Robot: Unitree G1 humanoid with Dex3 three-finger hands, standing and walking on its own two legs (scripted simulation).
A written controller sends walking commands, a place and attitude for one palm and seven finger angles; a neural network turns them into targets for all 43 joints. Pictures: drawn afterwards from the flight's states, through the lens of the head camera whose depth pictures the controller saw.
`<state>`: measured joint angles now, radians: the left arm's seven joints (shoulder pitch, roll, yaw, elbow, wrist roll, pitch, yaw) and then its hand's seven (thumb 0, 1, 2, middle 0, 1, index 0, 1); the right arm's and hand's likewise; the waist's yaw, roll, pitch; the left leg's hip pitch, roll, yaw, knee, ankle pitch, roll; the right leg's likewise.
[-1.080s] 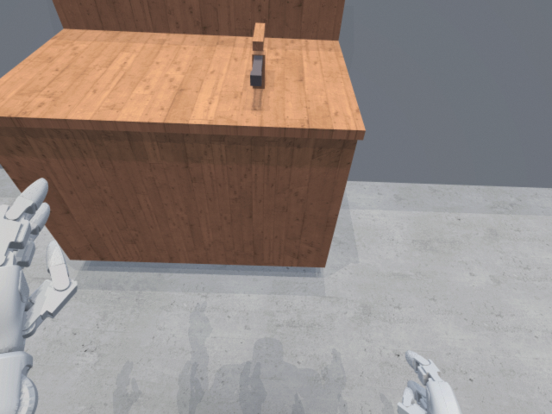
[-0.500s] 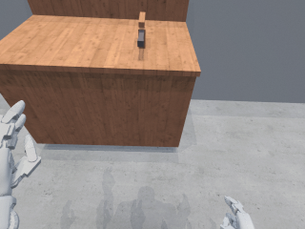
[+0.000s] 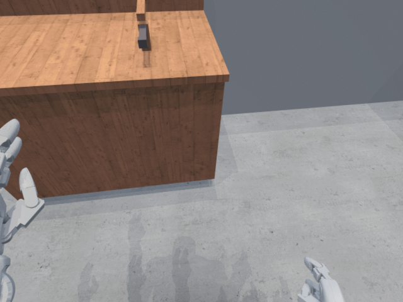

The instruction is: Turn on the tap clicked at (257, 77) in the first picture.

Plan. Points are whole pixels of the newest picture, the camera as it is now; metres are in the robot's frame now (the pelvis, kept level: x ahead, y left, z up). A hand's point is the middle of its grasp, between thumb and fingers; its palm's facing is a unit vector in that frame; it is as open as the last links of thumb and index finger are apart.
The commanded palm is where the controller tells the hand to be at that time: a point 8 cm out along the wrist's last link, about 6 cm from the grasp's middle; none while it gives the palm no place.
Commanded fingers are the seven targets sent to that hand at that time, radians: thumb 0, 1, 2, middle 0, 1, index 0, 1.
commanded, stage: turn to face it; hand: left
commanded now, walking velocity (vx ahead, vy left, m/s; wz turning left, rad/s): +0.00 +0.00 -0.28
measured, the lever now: (142, 42) +0.85 +0.24 +0.10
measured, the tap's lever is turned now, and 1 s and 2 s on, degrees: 0 0 0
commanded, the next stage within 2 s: take the last steps up to it in 0.36 s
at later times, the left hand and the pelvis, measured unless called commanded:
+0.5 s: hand (56, 208) +0.20 +0.21 +0.18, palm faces +0.33 -0.85 -0.40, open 7.4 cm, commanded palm +0.17 +0.24 +0.19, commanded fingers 0.00 0.90 0.90 -0.20 -0.30 -0.20 -0.30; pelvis -0.03 -0.01 +0.01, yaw -8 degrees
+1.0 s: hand (89, 195) +0.22 +0.17 +0.19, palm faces +0.28 -0.87 -0.41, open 7.4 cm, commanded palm +0.18 +0.22 +0.19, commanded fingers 0.00 0.90 0.90 -0.20 -0.30 -0.20 -0.30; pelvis -0.02 -0.04 +0.01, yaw -9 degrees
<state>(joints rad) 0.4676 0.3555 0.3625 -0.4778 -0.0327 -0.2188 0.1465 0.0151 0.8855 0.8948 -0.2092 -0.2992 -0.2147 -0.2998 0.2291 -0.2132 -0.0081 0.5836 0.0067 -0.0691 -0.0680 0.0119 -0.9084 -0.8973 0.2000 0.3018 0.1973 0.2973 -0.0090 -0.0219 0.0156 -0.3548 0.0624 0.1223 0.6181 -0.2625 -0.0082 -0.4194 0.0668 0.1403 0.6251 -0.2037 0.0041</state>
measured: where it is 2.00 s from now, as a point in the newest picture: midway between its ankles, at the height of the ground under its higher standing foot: outside the picture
